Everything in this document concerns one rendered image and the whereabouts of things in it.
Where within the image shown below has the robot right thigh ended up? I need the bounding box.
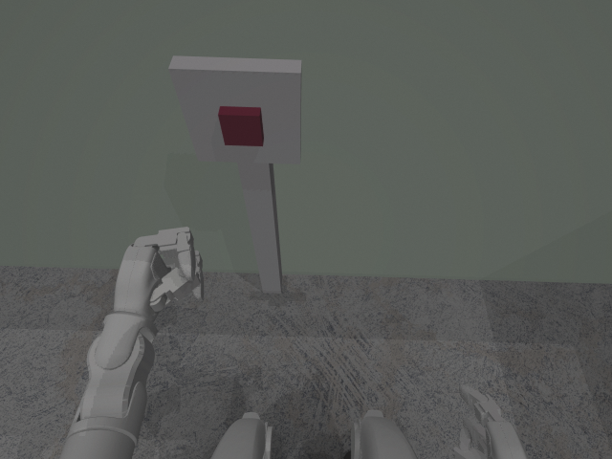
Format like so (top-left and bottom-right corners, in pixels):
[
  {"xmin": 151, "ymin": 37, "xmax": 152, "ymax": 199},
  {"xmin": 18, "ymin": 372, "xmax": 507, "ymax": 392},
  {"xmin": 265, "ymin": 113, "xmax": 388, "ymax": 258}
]
[{"xmin": 351, "ymin": 416, "xmax": 418, "ymax": 459}]

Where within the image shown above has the left robot forearm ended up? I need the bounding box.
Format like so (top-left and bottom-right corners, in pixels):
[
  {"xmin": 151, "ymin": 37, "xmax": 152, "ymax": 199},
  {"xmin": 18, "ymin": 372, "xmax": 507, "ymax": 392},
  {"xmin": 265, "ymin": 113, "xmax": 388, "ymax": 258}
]
[{"xmin": 59, "ymin": 312, "xmax": 158, "ymax": 459}]

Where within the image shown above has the robot left thigh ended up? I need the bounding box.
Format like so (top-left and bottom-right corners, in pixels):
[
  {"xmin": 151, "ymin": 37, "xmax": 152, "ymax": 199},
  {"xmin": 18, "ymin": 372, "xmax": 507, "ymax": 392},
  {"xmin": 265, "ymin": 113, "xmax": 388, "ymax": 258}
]
[{"xmin": 210, "ymin": 418, "xmax": 273, "ymax": 459}]

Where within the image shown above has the button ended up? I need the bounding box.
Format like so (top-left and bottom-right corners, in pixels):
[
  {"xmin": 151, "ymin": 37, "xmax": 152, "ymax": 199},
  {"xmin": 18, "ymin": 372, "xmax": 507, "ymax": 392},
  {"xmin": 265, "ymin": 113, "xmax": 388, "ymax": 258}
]
[{"xmin": 218, "ymin": 106, "xmax": 264, "ymax": 146}]

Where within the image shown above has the robot thigh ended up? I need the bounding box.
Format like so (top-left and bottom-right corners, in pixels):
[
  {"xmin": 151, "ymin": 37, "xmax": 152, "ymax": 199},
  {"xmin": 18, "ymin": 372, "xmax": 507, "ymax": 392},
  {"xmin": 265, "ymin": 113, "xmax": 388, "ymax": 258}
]
[
  {"xmin": 351, "ymin": 416, "xmax": 418, "ymax": 459},
  {"xmin": 210, "ymin": 418, "xmax": 273, "ymax": 459}
]

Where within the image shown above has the panel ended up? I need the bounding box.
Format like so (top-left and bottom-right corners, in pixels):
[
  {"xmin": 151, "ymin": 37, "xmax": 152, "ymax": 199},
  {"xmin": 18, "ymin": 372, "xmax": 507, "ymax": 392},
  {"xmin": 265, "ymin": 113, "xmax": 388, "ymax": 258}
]
[{"xmin": 168, "ymin": 55, "xmax": 301, "ymax": 294}]

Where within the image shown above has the right robot hand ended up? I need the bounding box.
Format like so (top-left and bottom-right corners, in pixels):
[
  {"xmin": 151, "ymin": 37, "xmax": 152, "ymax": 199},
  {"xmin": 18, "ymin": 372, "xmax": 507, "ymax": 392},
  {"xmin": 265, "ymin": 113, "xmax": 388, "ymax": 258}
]
[{"xmin": 454, "ymin": 384, "xmax": 529, "ymax": 459}]

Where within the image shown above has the left robot hand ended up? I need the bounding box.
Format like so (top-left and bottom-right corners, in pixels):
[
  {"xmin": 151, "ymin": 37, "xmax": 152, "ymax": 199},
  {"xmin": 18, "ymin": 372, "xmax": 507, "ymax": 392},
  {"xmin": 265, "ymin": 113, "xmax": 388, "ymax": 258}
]
[{"xmin": 114, "ymin": 227, "xmax": 204, "ymax": 322}]

